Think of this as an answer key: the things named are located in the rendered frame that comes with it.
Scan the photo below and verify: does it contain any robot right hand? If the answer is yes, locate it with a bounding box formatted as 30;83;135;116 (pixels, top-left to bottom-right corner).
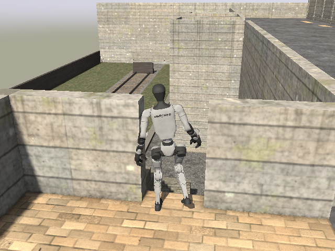
190;135;201;148

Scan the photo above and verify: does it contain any robot left forearm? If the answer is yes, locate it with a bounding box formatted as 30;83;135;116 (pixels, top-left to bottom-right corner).
136;131;146;154

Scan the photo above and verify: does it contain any right robot shin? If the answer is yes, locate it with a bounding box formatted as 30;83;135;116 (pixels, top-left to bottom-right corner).
176;164;188;199

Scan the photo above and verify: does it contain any robot right forearm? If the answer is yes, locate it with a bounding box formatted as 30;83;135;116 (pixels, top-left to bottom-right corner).
187;123;198;140

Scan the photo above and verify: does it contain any robot left upper arm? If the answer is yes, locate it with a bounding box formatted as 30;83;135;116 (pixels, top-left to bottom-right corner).
140;108;151;139

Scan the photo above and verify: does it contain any robot right upper arm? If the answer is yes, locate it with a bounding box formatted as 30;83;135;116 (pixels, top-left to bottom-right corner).
173;104;191;132

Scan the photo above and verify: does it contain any right robot thigh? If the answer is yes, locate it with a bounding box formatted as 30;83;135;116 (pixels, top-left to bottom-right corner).
174;144;186;173

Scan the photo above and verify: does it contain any robot left hand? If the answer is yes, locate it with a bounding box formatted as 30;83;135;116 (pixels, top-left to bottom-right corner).
135;153;147;167

